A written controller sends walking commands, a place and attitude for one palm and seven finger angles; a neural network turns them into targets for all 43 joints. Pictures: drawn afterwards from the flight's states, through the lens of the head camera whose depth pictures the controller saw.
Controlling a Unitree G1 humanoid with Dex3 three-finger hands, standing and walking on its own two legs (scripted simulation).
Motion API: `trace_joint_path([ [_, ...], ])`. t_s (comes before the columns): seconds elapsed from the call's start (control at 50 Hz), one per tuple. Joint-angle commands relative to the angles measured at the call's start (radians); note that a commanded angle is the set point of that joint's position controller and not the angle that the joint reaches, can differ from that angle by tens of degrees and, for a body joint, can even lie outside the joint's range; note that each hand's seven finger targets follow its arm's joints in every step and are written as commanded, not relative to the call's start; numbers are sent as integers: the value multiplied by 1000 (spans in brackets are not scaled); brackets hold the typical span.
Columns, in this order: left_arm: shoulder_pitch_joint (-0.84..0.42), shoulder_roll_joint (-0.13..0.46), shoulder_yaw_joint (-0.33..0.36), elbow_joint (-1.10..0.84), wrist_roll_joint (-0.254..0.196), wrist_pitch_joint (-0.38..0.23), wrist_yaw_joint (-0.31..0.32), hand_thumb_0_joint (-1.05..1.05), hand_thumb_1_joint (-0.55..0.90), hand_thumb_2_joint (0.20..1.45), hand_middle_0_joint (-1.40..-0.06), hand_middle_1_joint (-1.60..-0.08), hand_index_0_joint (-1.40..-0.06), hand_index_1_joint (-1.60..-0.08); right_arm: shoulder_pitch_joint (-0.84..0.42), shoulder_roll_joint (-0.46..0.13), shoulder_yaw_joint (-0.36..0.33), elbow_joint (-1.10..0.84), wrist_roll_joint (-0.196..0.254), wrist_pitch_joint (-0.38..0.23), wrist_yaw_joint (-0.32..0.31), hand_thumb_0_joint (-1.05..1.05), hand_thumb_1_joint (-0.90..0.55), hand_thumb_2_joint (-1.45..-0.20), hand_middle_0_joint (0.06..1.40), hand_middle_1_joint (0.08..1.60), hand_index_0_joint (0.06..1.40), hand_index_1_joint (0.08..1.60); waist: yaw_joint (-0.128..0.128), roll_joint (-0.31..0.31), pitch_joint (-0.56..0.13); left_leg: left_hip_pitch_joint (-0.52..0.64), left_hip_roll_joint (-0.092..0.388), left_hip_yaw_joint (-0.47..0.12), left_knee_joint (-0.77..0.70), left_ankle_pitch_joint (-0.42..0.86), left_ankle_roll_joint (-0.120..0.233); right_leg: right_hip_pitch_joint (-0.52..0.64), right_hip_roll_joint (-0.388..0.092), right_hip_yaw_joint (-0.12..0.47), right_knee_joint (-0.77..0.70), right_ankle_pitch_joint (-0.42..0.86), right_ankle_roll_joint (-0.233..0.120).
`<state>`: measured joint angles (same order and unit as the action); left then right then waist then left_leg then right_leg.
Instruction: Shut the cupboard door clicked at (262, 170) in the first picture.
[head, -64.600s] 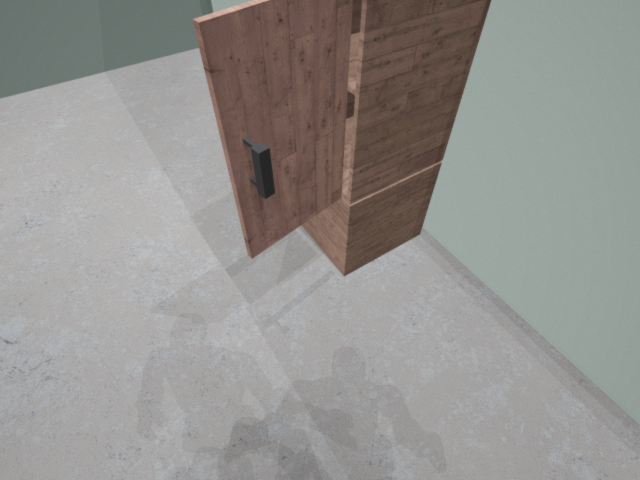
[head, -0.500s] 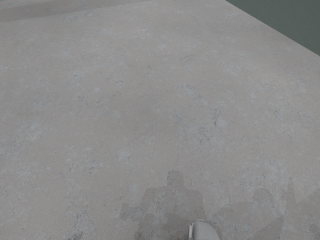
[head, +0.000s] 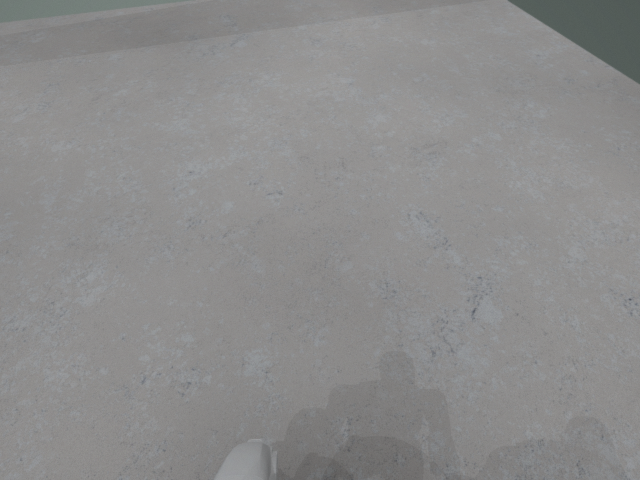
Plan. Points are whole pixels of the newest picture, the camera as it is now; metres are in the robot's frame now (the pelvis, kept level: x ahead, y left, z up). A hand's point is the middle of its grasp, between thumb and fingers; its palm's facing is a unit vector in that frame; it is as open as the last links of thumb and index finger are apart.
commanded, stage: walk to a spot facing it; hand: left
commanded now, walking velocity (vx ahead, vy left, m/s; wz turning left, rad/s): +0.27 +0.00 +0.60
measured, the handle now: out of the picture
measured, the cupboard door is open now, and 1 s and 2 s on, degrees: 34 34 34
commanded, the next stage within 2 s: turn to face it in 0.18 s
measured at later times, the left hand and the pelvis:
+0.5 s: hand (151, 446) +0.19 +0.27 -0.18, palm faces +0.23 -0.95 -0.20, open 7.4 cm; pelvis +0.17 +0.07 -0.01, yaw +9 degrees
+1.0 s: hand (203, 360) +0.32 +0.21 -0.17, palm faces -0.09 -0.97 -0.23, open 7.4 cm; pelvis +0.24 +0.03 -0.01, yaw -8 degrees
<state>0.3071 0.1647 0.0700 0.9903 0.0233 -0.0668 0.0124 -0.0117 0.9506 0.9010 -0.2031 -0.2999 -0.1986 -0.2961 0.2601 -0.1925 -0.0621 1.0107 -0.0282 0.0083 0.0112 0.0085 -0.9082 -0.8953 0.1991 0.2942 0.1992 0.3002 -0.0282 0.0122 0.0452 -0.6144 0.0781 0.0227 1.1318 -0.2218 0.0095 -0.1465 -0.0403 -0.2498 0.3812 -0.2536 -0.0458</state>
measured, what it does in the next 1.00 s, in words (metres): walks ahead: left foot, then right foot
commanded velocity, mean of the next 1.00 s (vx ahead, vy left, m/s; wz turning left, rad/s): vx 0.05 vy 0.00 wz -0.30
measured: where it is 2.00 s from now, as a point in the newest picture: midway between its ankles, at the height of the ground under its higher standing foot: (309, 453)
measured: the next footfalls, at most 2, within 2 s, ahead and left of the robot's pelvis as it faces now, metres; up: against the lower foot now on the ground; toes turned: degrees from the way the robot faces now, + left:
left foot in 0.26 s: +0.23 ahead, +0.14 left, +0.00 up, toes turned +15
right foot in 0.78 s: +0.26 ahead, -0.07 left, +0.00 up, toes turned -7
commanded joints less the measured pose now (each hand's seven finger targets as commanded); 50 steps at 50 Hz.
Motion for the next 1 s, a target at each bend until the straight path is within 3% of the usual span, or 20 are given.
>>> trace_joint_path([
  [0.0, 109, 105, 9, -26, 5, -28, 3, 0, 900, 900, -200, -300, -200, -300, -83, 1, 8, -105, 3, -13, 27, 0, -900, -900, 200, 300, 200, 300, 33, -96, 1, -91, 29, 17, -146, 19, -8, 126, -298, 97, -144, 467, -61],
  [0.12, 135, 158, 15, -16, 7, -17, 6, 0, 900, 900, -200, -300, -200, -300, -216, -31, 18, -176, 2, -18, 42, 0, -900, -900, 200, 300, 200, 300, 51, -123, 34, -26, -2, 82, -385, -17, 27, 214, -332, 31, -68, 623, -48],
  [0.18, 110, 203, 26, -29, 6, -10, 1, 0, 900, 900, -200, -300, -200, -300, -122, -76, 5, -168, -1, -24, 34, 0, -900, -900, 200, 300, 200, 300, -2, -119, -25, 202, -86, 148, -461, -61, 64, 181, -336, -22, 147, 860, -26],
  [0.2, 89, 219, 28, -41, -1, -6, 0, 0, 900, 900, -200, -300, -200, -300, -17, -111, -6, -144, -6, -25, 29, 0, -900, -900, 200, 300, 200, 300, -60, -89, -85, 363, -120, 152, -533, 3, 73, 122, -303, -63, 311, 814, -1],
  [0.22, 80, 207, 28, -63, -8, -3, -6, 0, 900, 900, -200, -300, -200, -300, 112, -190, -26, -124, -13, -30, 21, 0, -900, -900, 200, 300, 200, 300, -124, 20, -183, 628, -27, 4, -593, 150, 117, -77, -252, -70, 567, 550, 39],
  [0.24, 71, 150, 16, -111, -22, 2, -19, 0, 900, 900, -200, -300, -200, -300, 202, -324, -55, -113, -15, -38, 8, 0, -900, -900, 200, 300, 200, 300, -134, 294, -275, 850, 293, -479, -644, 546, 267, -431, -61, -13, 906, -308, 103],
  [0.26, -12, 170, 6, -149, -17, 10, -6, 0, 900, 900, -200, -300, -200, -300, 222, -337, -47, -97, 8, -33, -10, 0, -900, -900, 200, 300, 200, 300, -133, 146, -320, 877, 356, -545, -687, 739, 319, -500, -43, 170, 1010, -365, 85],
  [0.28, -59, 152, 3, -173, -18, 12, 3, 0, 900, 900, -200, -300, -200, -300, 176, -308, -33, -113, 10, -32, -22, 0, -900, -900, 200, 300, 200, 300, -94, -12, -204, 725, 368, -441, -699, 767, 300, -488, -81, 202, 1026, -303, 76],
  [0.34, 67, 80, -7, -65, -3, 49, 11, 0, 900, 900, -200, -300, -200, -300, -27, -153, 22, -154, 7, -59, -46, 0, -900, -900, 200, 300, 200, 300, 20, 110, -129, 485, 223, -183, -755, 651, 164, -381, -105, 271, 897, -161, 80],
  [0.4, 122, 57, -13, -20, -6, 80, 8, 0, 900, 900, -200, -300, -200, -300, -57, -118, 38, -129, 8, -64, -52, 0, -900, -900, 200, 300, 200, 300, 63, 88, -137, 422, 186, -74, -796, 594, 130, -290, -75, 283, 762, -86, 84],
  [0.52, -9, 71, 10, -75, 0, 120, -8, 0, 900, 900, -200, -300, -200, -300, -70, -116, 16, -110, 0, -31, -51, 0, -900, -900, 200, 300, 200, 300, 55, 78, -1, 322, 221, -1, -860, 313, 152, -295, -42, 251, 591, -31, 92],
  [0.58, -74, 79, 13, -112, 3, 119, -18, 0, 900, 900, -200, -300, -200, -300, -47, -139, 8, -98, -3, -22, -52, 0, -900, -900, 200, 300, 200, 300, 33, 96, 17, 380, 249, 3, -828, 320, 163, -303, -33, 214, 490, -63, 90],
  [0.68, -79, 85, 14, -133, 4, 109, -26, 0, 900, 900, -200, -300, -200, -300, -21, -169, -12, -89, -3, -9, -52, 0, -900, -900, 200, 300, 200, 300, 19, 140, -60, 524, 266, 59, -685, 446, 132, -243, 8, 160, 338, -76, 67],
  [0.72, -28, 100, 20, -125, 3, 99, -28, 0, 900, 900, -200, -300, -200, -300, -29, -177, -17, -91, 3, -6, -49, 0, -900, -900, 200, 300, 200, 300, 49, 113, -96, 526, 231, 107, -565, 457, 76, -137, 18, 155, 165, 66, 51],
  [0.74, 38, 147, 31, -111, 7, 86, -25, 0, 900, 900, -200, -300, -200, -300, -33, -169, -22, -102, 12, -6, -45, 0, -900, -900, 200, 300, 200, 300, 79, 11, -137, 448, 174, 159, -414, 361, 22, -2, -35, 249, 74, 322, 21],
  [0.76, 86, 243, 48, -98, 17, 72, -13, 0, 900, 900, -200, -300, -200, -300, -42, -106, -14, -136, 21, -8, -41, 0, -900, -900, 200, 300, 200, 300, 94, -249, -158, 174, 33, 212, -183, -100, -45, 180, -267, 562, 32, 744, -90],
  [0.78, 116, 273, 50, -83, -1, 72, -3, 0, 900, 900, -200, -300, -200, -300, -69, -98, -4, -157, 20, 3, -45, 0, -900, -900, 200, 300, 200, 300, 106, -256, -137, 72, -32, 106, -15, -438, -67, 165, -376, 632, 18, 951, -202],
  [0.8, 88, 248, 55, -95, -2, 74, 12, 0, 900, 900, -200, -300, -200, -300, -89, -95, 0, -156, 19, 11, -51, 0, -900, -900, 200, 300, 200, 300, 97, -198, -126, 4, -7, 0, 59, -398, -60, 188, -342, 608, 22, 871, -228],
  [0.9, -53, 202, 44, -138, -3, 77, 13, 0, 900, 900, -200, -300, -200, -300, -95, -89, 0, -149, 14, 19, -38, 0, -900, -900, 200, 300, 200, 300, 41, -95, -124, 48, 6, -18, -20, -215, -88, 83, -205, 464, 15, 636, -150],
  [0.98, -37, 217, 49, -130, 2, 78, 3, 0, 900, 900, -200, -300, -200, -300, -117, -86, -4, -167, 15, 22, -36, 0, -900, -900, 200, 300, 200, 300, 53, -137, -105, 73, -26, -1, -150, -181, -96, 69, -169, 490, 4, 564, -141],
])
